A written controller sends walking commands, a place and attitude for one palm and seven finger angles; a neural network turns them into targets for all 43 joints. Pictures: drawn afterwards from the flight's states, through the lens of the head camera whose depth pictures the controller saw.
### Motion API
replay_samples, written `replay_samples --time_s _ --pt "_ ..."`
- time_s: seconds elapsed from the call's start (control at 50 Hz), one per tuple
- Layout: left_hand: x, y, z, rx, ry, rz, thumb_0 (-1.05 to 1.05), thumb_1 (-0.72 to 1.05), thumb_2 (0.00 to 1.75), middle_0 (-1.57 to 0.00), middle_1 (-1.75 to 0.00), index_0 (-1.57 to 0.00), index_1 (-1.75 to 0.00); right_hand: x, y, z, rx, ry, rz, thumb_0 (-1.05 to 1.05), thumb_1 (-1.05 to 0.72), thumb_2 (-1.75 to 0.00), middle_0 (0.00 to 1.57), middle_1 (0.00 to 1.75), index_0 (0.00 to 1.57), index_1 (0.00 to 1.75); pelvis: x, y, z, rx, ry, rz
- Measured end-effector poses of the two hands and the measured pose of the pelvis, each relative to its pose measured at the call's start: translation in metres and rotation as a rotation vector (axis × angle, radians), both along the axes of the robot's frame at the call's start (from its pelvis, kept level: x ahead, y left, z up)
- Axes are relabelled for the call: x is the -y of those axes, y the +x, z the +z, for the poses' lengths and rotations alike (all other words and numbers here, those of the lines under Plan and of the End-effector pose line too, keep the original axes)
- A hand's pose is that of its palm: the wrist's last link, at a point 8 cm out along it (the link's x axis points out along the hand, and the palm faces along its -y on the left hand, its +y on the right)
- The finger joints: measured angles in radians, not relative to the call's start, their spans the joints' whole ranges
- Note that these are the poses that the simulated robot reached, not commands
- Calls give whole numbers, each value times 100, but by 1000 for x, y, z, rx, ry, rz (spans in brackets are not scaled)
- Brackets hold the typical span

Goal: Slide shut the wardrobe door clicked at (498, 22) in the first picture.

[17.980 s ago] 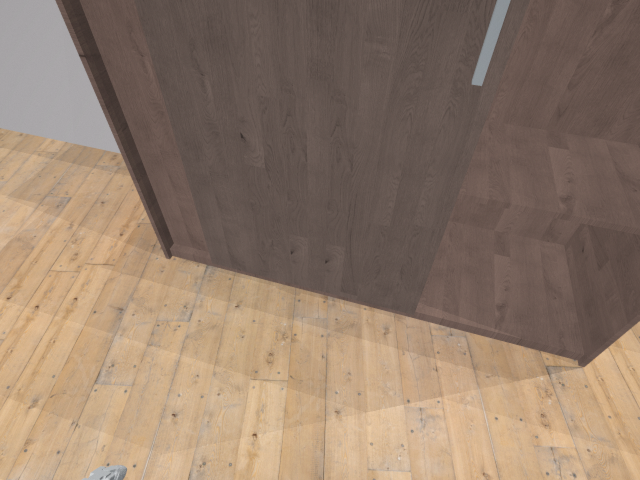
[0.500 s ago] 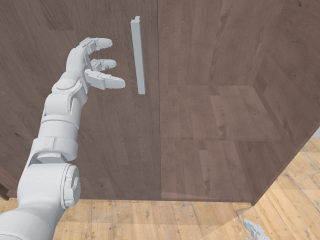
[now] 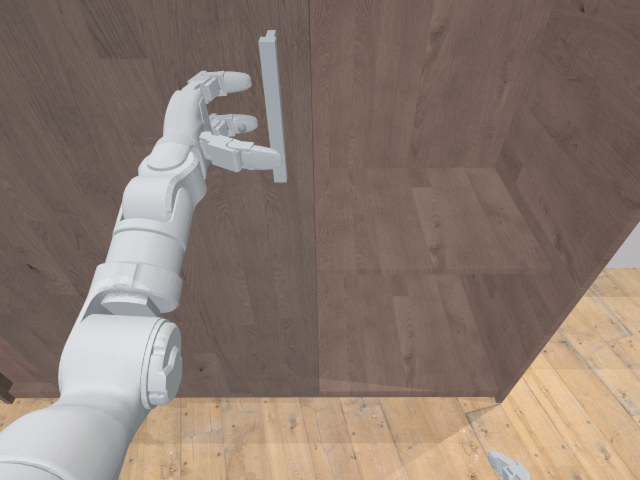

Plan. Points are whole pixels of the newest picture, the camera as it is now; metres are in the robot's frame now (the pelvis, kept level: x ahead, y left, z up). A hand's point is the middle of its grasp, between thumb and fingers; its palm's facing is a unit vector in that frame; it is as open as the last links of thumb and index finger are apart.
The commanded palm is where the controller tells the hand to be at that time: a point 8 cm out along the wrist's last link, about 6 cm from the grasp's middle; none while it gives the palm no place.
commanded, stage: feel for the door with the fingertips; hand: left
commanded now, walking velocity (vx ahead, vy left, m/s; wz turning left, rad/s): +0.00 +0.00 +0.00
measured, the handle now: (276, 111) +0.52 +0.07 +0.24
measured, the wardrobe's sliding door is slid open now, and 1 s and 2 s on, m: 0.57 0.57 0.57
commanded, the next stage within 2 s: slide the fingers in behind the handle in 0.48 s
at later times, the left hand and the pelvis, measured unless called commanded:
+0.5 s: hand (249, 117) +0.47 +0.10 +0.25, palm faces +0.02 -1.00 +0.02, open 14.0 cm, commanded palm +0.46 +0.15 +0.24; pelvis +0.00 +0.00 +0.00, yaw +0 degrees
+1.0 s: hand (245, 116) +0.48 +0.10 +0.25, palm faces +0.01 -1.00 +0.02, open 13.5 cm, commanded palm +0.46 +0.16 +0.24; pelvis -0.01 +0.00 +0.00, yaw +0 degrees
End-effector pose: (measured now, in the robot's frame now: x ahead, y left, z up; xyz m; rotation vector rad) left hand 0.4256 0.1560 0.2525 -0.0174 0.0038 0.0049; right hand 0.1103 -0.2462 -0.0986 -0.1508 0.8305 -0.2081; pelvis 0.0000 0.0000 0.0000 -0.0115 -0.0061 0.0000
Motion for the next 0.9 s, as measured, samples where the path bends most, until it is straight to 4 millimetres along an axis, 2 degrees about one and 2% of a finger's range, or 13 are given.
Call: replay_samples --time_s 0.16,0.32,0.48,0.7,0.9 --pt "13 3 -3 -19 -6 7 -1 -50 30 -30 -120 -30 -120 0 -15 -4 -25 -1 -5 1 -90 -90 21 30 20 30 1 -5 0 -1 -1 0" --pt "4 18 3 -2 10 39 -1 -50 30 -30 -120 -30 -120 8 -37 -7 -61 -10 -39 1 -90 -90 21 30 20 30 3 -7 0 -20 0 -8" --pt "6 24 1 -4 0 16 -1 -50 30 -30 -120 -30 -120 17 -58 -11 -124 -19 -64 1 -90 -90 21 30 20 30 4 -3 0 -32 -2 -6" --pt "2 29 1 -9 -1 26 -1 -50 30 -37 -124 -36 -126 18 -60 -11 -124 -26 -52 1 -90 -90 21 30 20 30 4 -5 -1 -44 -4 2" --pt "0 30 0 -1 -4 12 -1 -50 30 -37 -124 -38 -124 13 -61 -10 -106 -19 -47 1 -90 -90 21 30 20 30 1 -8 -2 -50 -5 -2"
